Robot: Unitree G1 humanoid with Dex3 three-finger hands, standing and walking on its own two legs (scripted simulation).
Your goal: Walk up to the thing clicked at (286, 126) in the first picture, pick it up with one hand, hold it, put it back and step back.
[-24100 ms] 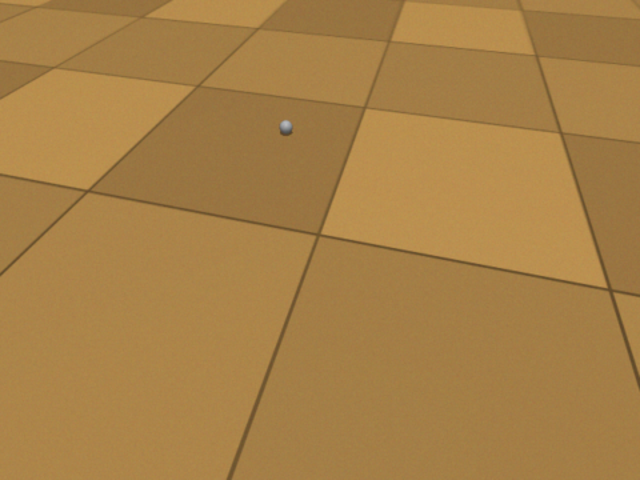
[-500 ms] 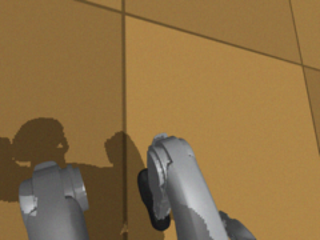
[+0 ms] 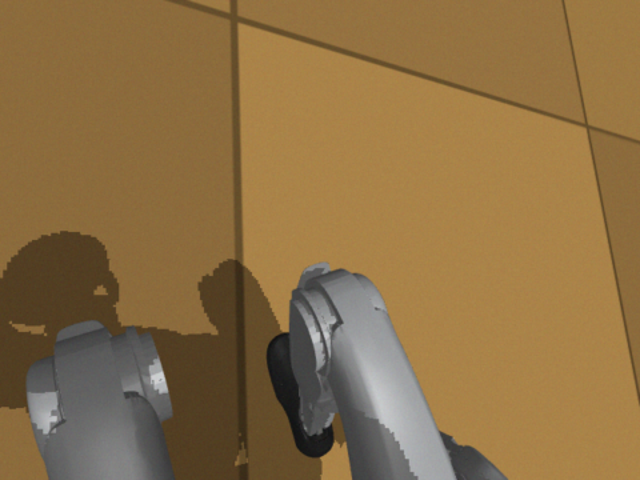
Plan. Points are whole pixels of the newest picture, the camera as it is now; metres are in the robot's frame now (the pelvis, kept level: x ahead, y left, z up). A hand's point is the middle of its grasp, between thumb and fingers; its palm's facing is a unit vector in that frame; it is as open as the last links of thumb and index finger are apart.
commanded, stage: close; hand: left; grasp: from above
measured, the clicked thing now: out of the picture +0.44 +0.36 -0.27
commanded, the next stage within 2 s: settle in 1.38 s
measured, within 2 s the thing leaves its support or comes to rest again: leaves its support in 1.86 s
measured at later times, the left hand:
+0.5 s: hand out of the picture +0.43 +0.36 -0.24, palm faces -0.44 -0.18 -0.88, open 10.9 cm
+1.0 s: hand out of the picture +0.43 +0.36 -0.24, palm faces -0.44 -0.16 -0.88, open 10.1 cm
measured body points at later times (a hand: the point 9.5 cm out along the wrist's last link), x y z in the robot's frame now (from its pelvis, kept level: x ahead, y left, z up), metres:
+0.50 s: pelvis +0.00 +0.00 +0.00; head +0.27 +0.14 +0.33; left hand +0.45 +0.36 -0.19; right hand +0.07 -0.25 -0.06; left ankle +0.06 +0.12 -0.27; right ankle +0.12 -0.13 -0.27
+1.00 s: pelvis +0.00 +0.00 +0.00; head +0.26 +0.15 +0.33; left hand +0.45 +0.36 -0.19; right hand +0.07 -0.26 -0.05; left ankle +0.06 +0.12 -0.27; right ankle +0.12 -0.13 -0.27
